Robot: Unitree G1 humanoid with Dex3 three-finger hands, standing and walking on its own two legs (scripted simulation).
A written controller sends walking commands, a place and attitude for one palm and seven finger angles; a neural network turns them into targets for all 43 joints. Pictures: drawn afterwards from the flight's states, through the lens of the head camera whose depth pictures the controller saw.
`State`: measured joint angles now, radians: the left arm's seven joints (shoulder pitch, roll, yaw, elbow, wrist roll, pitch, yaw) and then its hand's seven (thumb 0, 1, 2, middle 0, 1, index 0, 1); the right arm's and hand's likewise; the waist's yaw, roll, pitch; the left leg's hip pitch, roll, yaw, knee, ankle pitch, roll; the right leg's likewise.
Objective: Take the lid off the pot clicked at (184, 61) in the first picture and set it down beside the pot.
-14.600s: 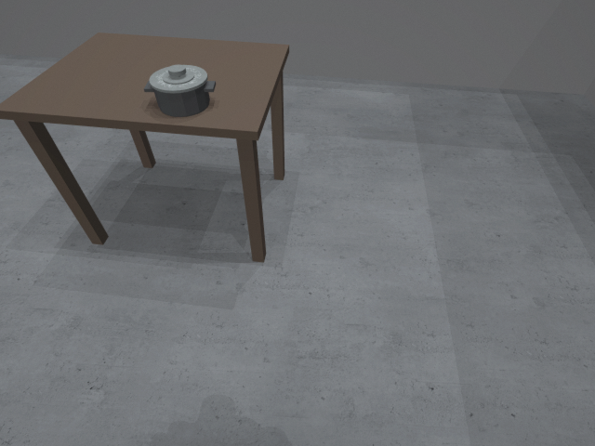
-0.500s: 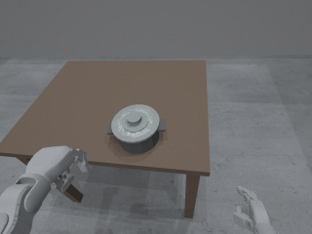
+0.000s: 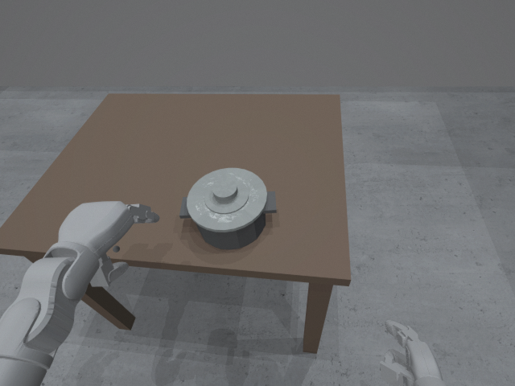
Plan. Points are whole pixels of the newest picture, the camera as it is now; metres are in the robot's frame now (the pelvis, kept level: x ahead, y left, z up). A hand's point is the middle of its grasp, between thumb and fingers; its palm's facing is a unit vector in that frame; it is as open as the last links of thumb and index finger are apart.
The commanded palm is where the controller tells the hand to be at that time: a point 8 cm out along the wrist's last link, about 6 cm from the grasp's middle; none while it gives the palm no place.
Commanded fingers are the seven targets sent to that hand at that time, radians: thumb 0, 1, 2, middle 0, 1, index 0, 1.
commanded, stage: move the open hand above the knob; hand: left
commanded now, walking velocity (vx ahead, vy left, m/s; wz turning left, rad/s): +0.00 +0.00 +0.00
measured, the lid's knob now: (225, 190) +0.47 +0.12 +0.00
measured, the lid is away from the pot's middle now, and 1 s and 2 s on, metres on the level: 0.00 0.00 0.00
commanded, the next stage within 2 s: none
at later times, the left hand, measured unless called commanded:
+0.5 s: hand (154, 222) +0.34 +0.20 +0.08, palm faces -0.27 -0.05 -0.96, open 10.0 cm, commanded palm +0.33 +0.21 +0.14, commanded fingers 0.00 -0.22 1.29 -0.83 -0.08 -0.83 -0.08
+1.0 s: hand (183, 211) +0.37 +0.17 +0.06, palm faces -0.31 -0.05 -0.95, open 10.0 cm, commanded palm +0.38 +0.18 +0.14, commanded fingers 0.00 -0.22 1.29 -0.83 -0.08 -0.83 -0.08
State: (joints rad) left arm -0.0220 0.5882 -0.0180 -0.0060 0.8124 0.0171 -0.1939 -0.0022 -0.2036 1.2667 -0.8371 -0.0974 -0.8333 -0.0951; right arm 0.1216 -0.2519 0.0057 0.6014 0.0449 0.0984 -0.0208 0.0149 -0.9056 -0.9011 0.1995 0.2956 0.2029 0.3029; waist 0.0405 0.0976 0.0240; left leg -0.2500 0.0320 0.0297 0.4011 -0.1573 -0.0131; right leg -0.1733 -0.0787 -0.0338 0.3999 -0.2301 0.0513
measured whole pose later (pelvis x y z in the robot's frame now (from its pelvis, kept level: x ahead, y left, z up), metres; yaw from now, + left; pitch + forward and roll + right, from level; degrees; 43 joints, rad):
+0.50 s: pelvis +0.02 -0.02 +0.00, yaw +0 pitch +2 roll +0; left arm -0.18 0.58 -0.10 0.10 0.82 0.03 -0.26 0.00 -0.21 1.28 -0.84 -0.09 -0.83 -0.09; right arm 0.12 -0.28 0.01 0.60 0.05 0.11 -0.03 0.01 -0.91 -0.90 0.20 0.30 0.20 0.30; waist 0.01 0.09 0.02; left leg -0.26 0.05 0.02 0.42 -0.19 -0.03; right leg -0.19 -0.06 -0.04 0.44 -0.28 0.03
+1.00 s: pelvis +0.03 -0.01 +0.00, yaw +0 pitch +4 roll +1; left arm -0.32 0.51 -0.22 0.18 0.85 0.10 -0.26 0.00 -0.21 1.28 -0.84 -0.09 -0.83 -0.08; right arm 0.12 -0.27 0.01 0.61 0.06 0.13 -0.01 0.01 -0.91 -0.90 0.20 0.30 0.20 0.30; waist 0.00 0.08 0.00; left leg -0.30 0.04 0.03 0.45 -0.21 -0.02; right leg -0.23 -0.08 -0.04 0.47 -0.30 0.04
